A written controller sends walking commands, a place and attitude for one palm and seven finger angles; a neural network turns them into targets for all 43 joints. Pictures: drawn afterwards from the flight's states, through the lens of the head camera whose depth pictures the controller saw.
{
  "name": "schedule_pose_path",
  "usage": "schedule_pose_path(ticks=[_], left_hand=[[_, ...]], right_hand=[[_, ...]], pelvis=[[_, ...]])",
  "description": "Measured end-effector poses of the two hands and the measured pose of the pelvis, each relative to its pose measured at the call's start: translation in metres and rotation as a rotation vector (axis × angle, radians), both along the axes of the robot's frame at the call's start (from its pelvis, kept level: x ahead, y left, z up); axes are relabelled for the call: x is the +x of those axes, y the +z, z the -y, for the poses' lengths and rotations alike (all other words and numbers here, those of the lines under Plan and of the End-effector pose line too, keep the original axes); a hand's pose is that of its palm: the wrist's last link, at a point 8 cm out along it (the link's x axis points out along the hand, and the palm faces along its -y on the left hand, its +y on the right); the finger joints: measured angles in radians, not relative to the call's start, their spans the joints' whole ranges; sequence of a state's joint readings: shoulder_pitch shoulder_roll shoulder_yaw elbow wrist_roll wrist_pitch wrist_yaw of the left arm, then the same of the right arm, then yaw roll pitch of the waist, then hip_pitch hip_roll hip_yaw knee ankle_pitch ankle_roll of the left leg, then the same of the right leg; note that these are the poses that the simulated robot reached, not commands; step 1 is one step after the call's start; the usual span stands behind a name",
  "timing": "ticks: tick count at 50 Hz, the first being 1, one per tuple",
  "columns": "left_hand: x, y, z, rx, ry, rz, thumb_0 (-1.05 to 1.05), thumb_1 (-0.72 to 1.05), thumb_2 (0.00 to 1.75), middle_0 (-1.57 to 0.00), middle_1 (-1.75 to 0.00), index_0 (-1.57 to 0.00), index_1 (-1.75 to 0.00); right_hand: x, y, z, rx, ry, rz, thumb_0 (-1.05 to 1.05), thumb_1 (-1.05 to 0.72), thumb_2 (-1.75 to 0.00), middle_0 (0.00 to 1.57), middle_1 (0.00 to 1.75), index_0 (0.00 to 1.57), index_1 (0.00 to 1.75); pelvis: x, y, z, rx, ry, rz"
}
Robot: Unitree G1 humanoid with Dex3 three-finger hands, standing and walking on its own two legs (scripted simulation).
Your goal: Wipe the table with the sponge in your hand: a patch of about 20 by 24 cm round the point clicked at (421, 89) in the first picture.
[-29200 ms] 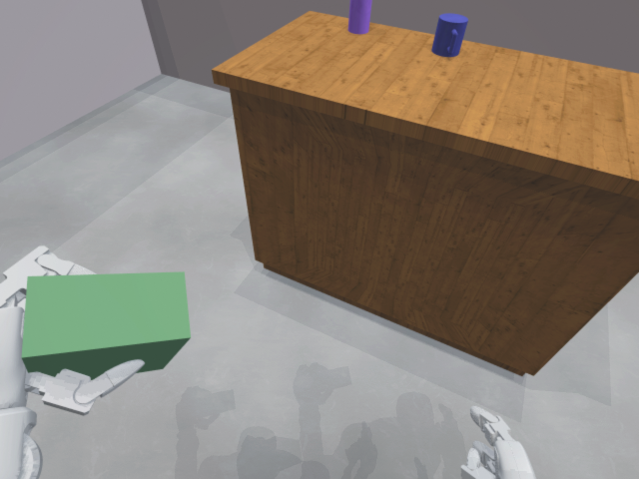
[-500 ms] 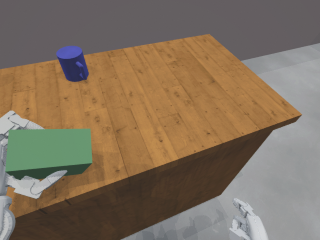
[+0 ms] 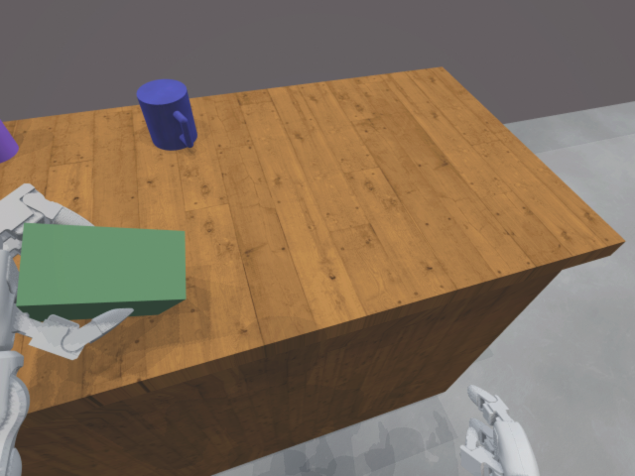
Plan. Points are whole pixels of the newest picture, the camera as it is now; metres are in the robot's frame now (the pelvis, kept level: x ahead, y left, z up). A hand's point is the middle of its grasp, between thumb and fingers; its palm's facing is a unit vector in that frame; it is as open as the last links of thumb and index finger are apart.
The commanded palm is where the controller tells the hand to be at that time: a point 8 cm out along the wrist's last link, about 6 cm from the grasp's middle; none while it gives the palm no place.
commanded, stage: come to a stop and stand still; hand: left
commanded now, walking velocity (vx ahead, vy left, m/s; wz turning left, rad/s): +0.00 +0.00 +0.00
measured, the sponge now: (127, 278) +0.25 +0.23 +0.15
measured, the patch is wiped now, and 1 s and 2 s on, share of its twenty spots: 0.05 0.05 0.05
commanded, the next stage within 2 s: look again from close up in 0.70 s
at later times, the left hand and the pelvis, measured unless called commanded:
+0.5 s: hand (78, 286) +0.23 +0.26 +0.16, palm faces +0.39 -0.87 -0.30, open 10.1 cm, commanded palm +0.17 +0.29 +0.17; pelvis +0.00 +0.01 +0.00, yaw -1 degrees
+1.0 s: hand (75, 286) +0.23 +0.26 +0.17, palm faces +0.37 -0.88 -0.31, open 10.1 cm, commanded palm +0.17 +0.30 +0.17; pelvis +0.00 +0.02 +0.00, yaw -1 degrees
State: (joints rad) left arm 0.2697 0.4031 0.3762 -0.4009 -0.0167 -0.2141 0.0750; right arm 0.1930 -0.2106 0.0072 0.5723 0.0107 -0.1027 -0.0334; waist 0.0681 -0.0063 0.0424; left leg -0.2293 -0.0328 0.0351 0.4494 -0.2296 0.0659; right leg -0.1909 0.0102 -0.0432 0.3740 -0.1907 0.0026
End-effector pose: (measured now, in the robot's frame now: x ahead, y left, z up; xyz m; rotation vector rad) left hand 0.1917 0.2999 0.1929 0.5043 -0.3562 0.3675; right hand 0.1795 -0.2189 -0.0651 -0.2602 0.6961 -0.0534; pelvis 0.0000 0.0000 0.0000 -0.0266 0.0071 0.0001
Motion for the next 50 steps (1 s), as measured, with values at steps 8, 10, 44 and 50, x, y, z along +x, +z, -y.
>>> schedule_pose_path(ticks=[8, 10, 44, 50], left_hand=[[0.010, -0.012, -0.003, -0.050, 0.000, -0.032, -0.01, -0.49, 1.04, -0.73, -1.34, -0.72, -1.36], [0.002, -0.010, 0.008, -0.064, -0.029, -0.017, -0.01, -0.49, 1.03, -0.73, -1.35, -0.72, -1.36], [0.000, -0.020, -0.005, -0.123, -0.051, -0.008, -0.01, -0.49, 1.04, -0.73, -1.34, -0.72, -1.36], [-0.001, -0.019, -0.005, -0.118, -0.052, -0.015, -0.01, -0.49, 1.04, -0.73, -1.34, -0.72, -1.36]], right_hand=[[-0.012, -0.002, -0.004, 0.075, -0.042, 0.047, 0.01, -0.90, -0.90, 0.20, 0.30, 0.21, 0.30], [-0.017, -0.003, -0.004, 0.071, -0.055, 0.044, 0.01, -0.90, -0.90, 0.20, 0.30, 0.21, 0.30], [-0.005, 0.007, -0.017, 0.012, -0.048, 0.021, 0.01, -0.90, -0.90, 0.20, 0.30, 0.21, 0.30], [-0.012, 0.002, -0.016, 0.013, -0.060, -0.005, 0.01, -0.90, -0.90, 0.20, 0.30, 0.21, 0.30]], pelvis=[[-0.004, -0.004, -0.009, 0.007, -0.039, 0.005], [-0.002, -0.004, -0.012, 0.006, -0.041, 0.008], [0.002, -0.001, -0.020, -0.003, -0.018, 0.008], [0.002, 0.000, -0.020, -0.004, -0.015, 0.006]])
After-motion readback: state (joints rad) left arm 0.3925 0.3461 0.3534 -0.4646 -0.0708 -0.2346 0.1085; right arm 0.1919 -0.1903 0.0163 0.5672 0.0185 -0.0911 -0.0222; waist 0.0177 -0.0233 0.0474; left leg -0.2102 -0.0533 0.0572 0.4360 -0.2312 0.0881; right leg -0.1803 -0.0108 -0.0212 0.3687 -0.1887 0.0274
